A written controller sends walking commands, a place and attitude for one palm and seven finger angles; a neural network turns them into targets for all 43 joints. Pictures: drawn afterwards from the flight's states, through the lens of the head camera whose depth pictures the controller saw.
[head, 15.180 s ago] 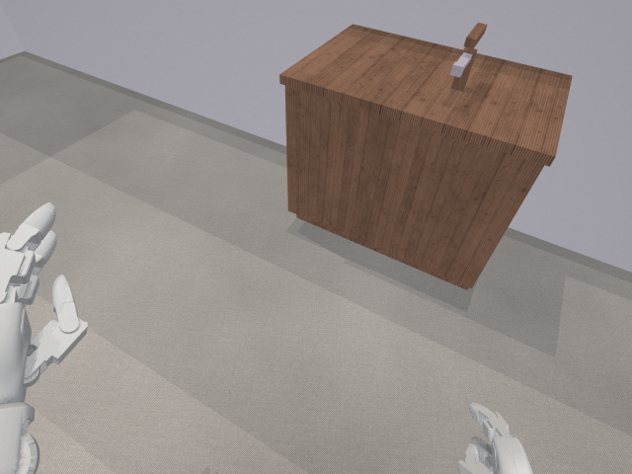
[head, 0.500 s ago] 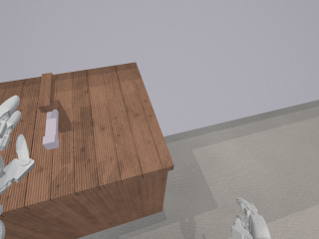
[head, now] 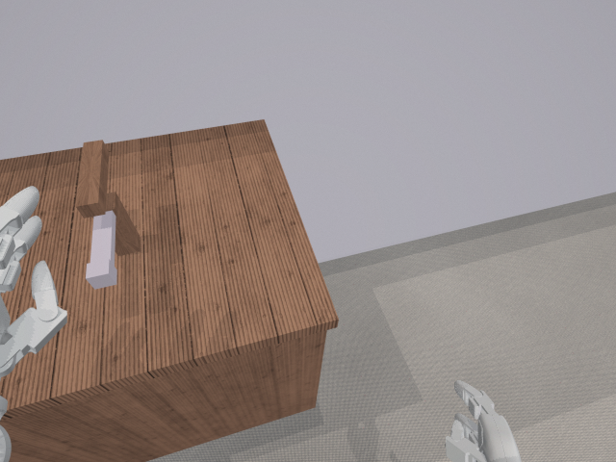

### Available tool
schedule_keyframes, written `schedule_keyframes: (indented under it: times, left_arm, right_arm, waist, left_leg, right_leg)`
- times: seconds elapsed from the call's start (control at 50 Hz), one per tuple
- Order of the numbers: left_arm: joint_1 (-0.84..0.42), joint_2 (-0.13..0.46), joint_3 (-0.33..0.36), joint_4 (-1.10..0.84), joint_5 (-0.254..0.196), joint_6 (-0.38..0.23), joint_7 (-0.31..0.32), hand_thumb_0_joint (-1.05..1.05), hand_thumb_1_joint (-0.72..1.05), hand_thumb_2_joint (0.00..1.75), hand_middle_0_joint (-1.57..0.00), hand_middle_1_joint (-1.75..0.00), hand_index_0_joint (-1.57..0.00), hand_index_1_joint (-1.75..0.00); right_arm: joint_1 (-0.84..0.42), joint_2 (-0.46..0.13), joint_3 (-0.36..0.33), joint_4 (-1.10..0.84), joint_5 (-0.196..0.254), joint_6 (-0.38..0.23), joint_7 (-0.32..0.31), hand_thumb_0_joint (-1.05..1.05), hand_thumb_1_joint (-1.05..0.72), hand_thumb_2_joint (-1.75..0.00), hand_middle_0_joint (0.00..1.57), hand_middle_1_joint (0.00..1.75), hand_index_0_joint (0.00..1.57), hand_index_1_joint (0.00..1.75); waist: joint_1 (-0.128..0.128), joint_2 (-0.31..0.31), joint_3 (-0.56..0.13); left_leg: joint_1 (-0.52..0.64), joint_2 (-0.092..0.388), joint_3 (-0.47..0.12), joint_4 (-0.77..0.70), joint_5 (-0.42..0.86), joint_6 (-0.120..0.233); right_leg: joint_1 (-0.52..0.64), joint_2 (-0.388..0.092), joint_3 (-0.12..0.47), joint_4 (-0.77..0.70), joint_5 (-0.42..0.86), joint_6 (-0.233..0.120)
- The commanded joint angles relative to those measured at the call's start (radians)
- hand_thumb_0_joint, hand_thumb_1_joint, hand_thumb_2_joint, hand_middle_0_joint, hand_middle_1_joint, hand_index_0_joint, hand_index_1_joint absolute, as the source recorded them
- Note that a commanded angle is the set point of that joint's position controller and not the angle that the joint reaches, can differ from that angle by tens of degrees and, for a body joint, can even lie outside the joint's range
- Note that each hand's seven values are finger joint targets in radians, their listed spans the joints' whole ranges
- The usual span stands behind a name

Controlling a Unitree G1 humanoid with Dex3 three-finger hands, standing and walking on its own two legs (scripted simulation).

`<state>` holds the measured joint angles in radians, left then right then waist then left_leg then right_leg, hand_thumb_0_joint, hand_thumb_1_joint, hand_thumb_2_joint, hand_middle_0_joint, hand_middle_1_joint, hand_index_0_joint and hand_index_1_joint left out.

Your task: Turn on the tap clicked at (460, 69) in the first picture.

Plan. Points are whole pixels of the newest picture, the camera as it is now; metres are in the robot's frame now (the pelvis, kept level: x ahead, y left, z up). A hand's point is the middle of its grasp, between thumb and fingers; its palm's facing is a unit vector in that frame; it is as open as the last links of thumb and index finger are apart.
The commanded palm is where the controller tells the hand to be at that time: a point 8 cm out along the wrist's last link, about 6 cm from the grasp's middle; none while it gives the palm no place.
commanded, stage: come to a stop and stand still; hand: left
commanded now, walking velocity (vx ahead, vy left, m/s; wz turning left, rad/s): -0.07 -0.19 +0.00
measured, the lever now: (101, 274) +0.34 +0.30 +0.04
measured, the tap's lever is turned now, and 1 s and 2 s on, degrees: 0 0 0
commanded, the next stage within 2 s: look again from close up in 1.02 s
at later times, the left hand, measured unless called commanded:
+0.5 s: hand out of the picture +0.23 +0.31 +0.16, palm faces +0.38 -0.84 -0.39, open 7.4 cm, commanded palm +0.16 +0.33 +0.18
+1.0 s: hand out of the picture +0.23 +0.34 +0.17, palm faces +0.38 -0.86 -0.34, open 7.4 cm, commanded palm +0.17 +0.37 +0.18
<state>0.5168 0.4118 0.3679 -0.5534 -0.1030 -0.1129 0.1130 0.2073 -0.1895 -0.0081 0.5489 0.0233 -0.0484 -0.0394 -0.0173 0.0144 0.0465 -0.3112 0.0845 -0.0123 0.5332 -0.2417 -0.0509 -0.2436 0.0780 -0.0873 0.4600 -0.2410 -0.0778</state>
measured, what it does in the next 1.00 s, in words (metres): shifts its weight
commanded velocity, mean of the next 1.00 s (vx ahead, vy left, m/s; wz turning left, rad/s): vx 0.00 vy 0.00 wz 0.00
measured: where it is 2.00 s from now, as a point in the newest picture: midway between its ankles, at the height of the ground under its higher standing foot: outside the picture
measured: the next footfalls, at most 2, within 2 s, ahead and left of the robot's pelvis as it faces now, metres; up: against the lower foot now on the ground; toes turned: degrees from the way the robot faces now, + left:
none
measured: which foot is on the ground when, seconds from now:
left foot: down 0.00-1.00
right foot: down 0.00-1.00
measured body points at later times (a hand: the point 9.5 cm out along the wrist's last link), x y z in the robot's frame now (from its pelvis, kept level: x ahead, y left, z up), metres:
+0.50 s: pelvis +0.00 +0.05 +0.00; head +0.03 +0.08 +0.45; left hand +0.20 +0.35 +0.18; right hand +0.16 -0.18 -0.07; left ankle +0.02 +0.15 -0.74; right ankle +0.00 -0.07 -0.74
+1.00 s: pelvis +0.00 +0.09 +0.00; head +0.02 +0.13 +0.45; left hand +0.20 +0.38 +0.18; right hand +0.19 -0.13 -0.06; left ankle +0.02 +0.15 -0.74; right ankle +0.00 -0.07 -0.74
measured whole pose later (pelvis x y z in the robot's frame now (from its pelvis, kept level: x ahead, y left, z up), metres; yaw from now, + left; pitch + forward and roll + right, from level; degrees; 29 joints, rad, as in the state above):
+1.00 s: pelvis +0.00 +0.09 +0.00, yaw -1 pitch -1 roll -2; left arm 0.41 0.37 0.36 -0.49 -0.04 -0.21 0.11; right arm 0.20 -0.18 0.02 0.56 0.00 -0.12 -0.02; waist 0.03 -0.05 0.05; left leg -0.23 -0.03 0.07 0.48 -0.24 0.08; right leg -0.17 -0.04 -0.02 0.39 -0.21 0.04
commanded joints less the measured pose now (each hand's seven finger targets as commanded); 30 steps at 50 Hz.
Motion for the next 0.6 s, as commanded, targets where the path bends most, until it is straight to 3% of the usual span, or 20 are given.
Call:
schedule_keyframes:
  times: [0.0,0.02,0.04,0.06,0.08,0.1,0.12,0.16,0.18,0.2,0.24,0.28,0.3,0.36,0.4,0.48,0.5,0.58]
  left_arm:
    - [-0.034,0.174,0.134,-0.208,-0.006,-0.065,0.024,0.00,0.90,0.90,-0.20,-0.30,-0.20,-0.30]
    - [-0.031,0.155,0.121,-0.199,-0.005,-0.068,0.025,0.00,0.90,0.90,-0.20,-0.30,-0.20,-0.30]
    - [-1.005,0.919,0.687,-0.309,0.147,-0.182,-0.019,0.00,0.90,0.90,-0.20,-0.30,-0.20,-0.30]
    - [-0.525,0.375,0.341,0.192,0.057,-0.135,-0.064,0.00,0.90,0.90,-0.20,-0.30,-0.20,-0.30]
    - [-0.279,0.251,0.223,0.284,0.047,-0.125,-0.089,0.00,0.90,0.90,-0.20,-0.30,-0.20,-0.30]
    - [-0.199,0.093,0.081,0.215,0.019,-0.133,-0.100,0.00,0.90,0.90,-0.20,-0.30,-0.20,-0.30]
    - [-0.214,0.128,0.081,0.033,0.026,-0.152,-0.091,0.00,0.90,0.90,-0.20,-0.30,-0.20,-0.30]
    - [-0.154,0.124,0.070,-0.066,0.022,-0.165,-0.064,0.00,0.90,0.90,-0.20,-0.30,-0.20,-0.30]
    - [-0.116,0.129,0.079,-0.078,0.025,-0.162,-0.052,0.00,0.90,0.90,-0.20,-0.30,-0.20,-0.30]
    - [-0.085,0.137,0.092,-0.093,0.019,-0.159,-0.032,0.00,0.90,0.90,-0.20,-0.30,-0.20,-0.30]
    - [-0.107,0.191,0.159,-0.119,0.023,-0.167,-0.010,0.00,0.90,0.90,-0.20,-0.30,-0.20,-0.30]
    - [-0.123,0.202,0.186,-0.117,0.019,-0.172,-0.001,0.00,0.90,0.90,-0.20,-0.30,-0.20,-0.30]
    - [-0.152,0.239,0.213,-0.151,0.023,-0.177,0.008,0.00,0.90,0.90,-0.20,-0.30,-0.20,-0.30]
    - [-0.198,0.181,0.165,-0.140,0.031,-0.192,0.010,0.00,0.90,0.90,-0.20,-0.30,-0.20,-0.30]
    - [-0.231,0.162,0.143,-0.134,0.042,-0.195,0.009,0.00,0.90,0.90,-0.20,-0.30,-0.20,-0.30]
    - [-0.205,0.096,0.076,-0.102,0.056,-0.182,0.004,0.00,0.90,0.90,-0.20,-0.30,-0.20,-0.30]
    - [-0.184,0.081,0.063,-0.084,0.055,-0.176,0.002,0.00,0.90,0.90,-0.20,-0.30,-0.20,-0.30]
    - [-0.178,0.094,0.069,-0.106,0.066,-0.165,0.005,0.00,0.90,0.90,-0.20,-0.30,-0.20,-0.30]
  right_arm:
    - [-0.071,-0.121,-0.048,-0.147,0.006,-0.052,-0.007,0.00,-0.90,-0.90,0.20,0.30,0.20,0.30]
    - [-0.072,-0.119,-0.041,-0.144,0.002,-0.050,-0.007,0.00,-0.90,-0.90,0.20,0.30,0.20,0.30]
    - [0.127,-0.156,-0.090,-0.013,-0.044,-0.148,-0.024,0.00,-0.90,-0.90,0.20,0.30,0.20,0.30]
    - [0.023,-0.100,-0.073,-0.051,-0.028,-0.150,-0.025,0.00,-0.90,-0.90,0.20,0.30,0.20,0.30]
    - [0.020,-0.154,-0.087,-0.116,-0.010,-0.172,-0.015,0.00,-0.90,-0.90,0.20,0.30,0.20,0.30]
    - [0.014,-0.152,-0.083,-0.123,0.002,-0.167,0.006,0.00,-0.90,-0.90,0.20,0.30,0.20,0.30]
    - [0.024,-0.169,-0.081,-0.138,0.000,-0.160,0.022,0.00,-0.90,-0.90,0.20,0.30,0.20,0.30]
    - [-0.028,-0.147,-0.063,-0.151,0.006,-0.167,0.038,0.00,-0.90,-0.90,0.20,0.30,0.20,0.30]
    - [-0.038,-0.141,-0.059,-0.152,0.007,-0.168,0.038,0.00,-0.90,-0.90,0.20,0.30,0.20,0.30]
    - [-0.060,-0.129,-0.049,-0.139,0.014,-0.166,0.038,0.00,-0.90,-0.90,0.20,0.30,0.20,0.30]
    - [-0.057,-0.129,-0.048,-0.140,0.000,-0.166,0.021,0.00,-0.90,-0.90,0.20,0.30,0.20,0.30]
    - [-0.065,-0.125,-0.043,-0.138,-0.005,-0.167,0.003,0.00,-0.90,-0.90,0.20,0.30,0.20,0.30]
    - [-0.082,-0.130,-0.039,-0.128,-0.008,-0.163,-0.006,0.00,-0.90,-0.90,0.20,0.30,0.20,0.30]
    - [-0.077,-0.129,-0.034,-0.129,-0.012,-0.170,-0.016,0.00,-0.90,-0.90,0.20,0.30,0.20,0.30]
    - [-0.091,-0.124,-0.029,-0.119,-0.010,-0.181,-0.016,0.00,-0.90,-0.90,0.20,0.30,0.20,0.30]
    - [-0.056,-0.132,-0.034,-0.113,-0.013,-0.192,0.004,0.00,-0.90,-0.90,0.20,0.30,0.20,0.30]
    - [-0.070,-0.126,-0.029,-0.106,-0.011,-0.192,0.008,0.00,-0.90,-0.90,0.20,0.30,0.20,0.30]
    - [-0.060,-0.132,-0.031,-0.112,-0.018,-0.172,0.016,0.00,-0.90,-0.90,0.20,0.30,0.20,0.30]
  waist:
    - [-0.003,0.038,-0.160]
    - [-0.003,0.042,-0.160]
    - [0.055,-0.207,-0.033]
    - [0.046,-0.176,-0.177]
    - [0.090,-0.066,-0.146]
    - [0.066,0.107,-0.192]
    - [0.062,0.137,-0.236]
    - [0.077,0.040,-0.223]
    - [0.080,-0.022,-0.205]
    - [0.071,-0.045,-0.192]
    - [0.061,-0.152,-0.167]
    - [0.047,-0.142,-0.124]
    - [0.041,-0.073,-0.106]
    - [0.040,0.069,-0.108]
    - [0.042,0.123,-0.114]
    - [0.042,0.051,-0.164]
    - [0.041,0.059,-0.164]
    - [0.038,0.029,-0.179]
  left_leg:
    - [0.085,0.076,-0.081,-0.033,0.097,0.076]
    - [0.080,0.068,-0.074,-0.029,0.082,0.079]
    - [-0.049,-0.003,0.115,-0.001,0.116,0.059]
    - [0.007,-0.089,0.081,-0.003,0.169,0.074]
    - [0.052,-0.053,0.090,0.034,0.172,0.054]
    - [0.078,-0.028,0.087,-0.009,0.200,0.065]
    - [0.095,-0.005,0.071,-0.043,0.231,0.077]
    - [0.069,0.005,0.046,-0.034,0.205,0.092]
    - [0.054,-0.009,0.048,-0.023,0.135,0.089]
    - [0.080,-0.022,0.045,-0.028,0.084,0.084]
    - [0.074,-0.055,0.034,-0.010,-0.012,0.074]
    - [0.103,-0.065,0.016,-0.011,-0.038,0.072]
    - [0.140,-0.051,0.006,-0.045,-0.032,0.073]
    - [0.100,-0.002,-0.046,-0.157,-0.053,0.092]
    - [0.072,0.027,-0.064,-0.198,-0.042,0.099]
    - [0.108,0.029,-0.055,-0.164,0.141,0.091]
    - [0.121,0.029,-0.045,-0.162,0.168,0.086]
    - [0.138,0.033,-0.046,-0.142,0.264,0.075]
  right_leg:
    - [0.017,-0.194,0.176,-0.096,0.165,0.014]
    - [0.021,-0.191,0.181,-0.104,0.153,0.021]
    - [0.020,-0.138,0.170,-0.205,0.395,0.177]
    - [0.080,-0.198,0.197,-0.110,0.421,0.063]
    - [0.053,-0.203,0.290,-0.099,0.527,0.099]
    - [0.100,-0.214,0.237,-0.023,0.546,0.098]
    - [0.129,-0.192,0.208,0.016,0.478,0.122]
    - [0.124,-0.171,0.180,0.008,0.314,0.148]
    - [0.105,-0.174,0.189,-0.029,0.237,0.144]
    - [0.062,-0.178,0.194,-0.067,0.170,0.118]
    - [0.006,-0.197,0.229,-0.152,-0.023,0.082]
    - [-0.076,-0.212,0.257,-0.203,-0.177,0.041]
    - [-0.116,-0.204,0.247,-0.200,-0.196,0.033]
    - [-0.028,-0.140,0.186,-0.120,-0.113,0.054]
    - [0.038,-0.123,0.145,-0.067,-0.014,0.063]
    - [0.102,-0.126,0.120,-0.053,0.152,0.067]
    - [0.097,-0.130,0.112,-0.055,0.167,0.069]
    - [0.110,-0.132,0.109,-0.059,0.226,0.068]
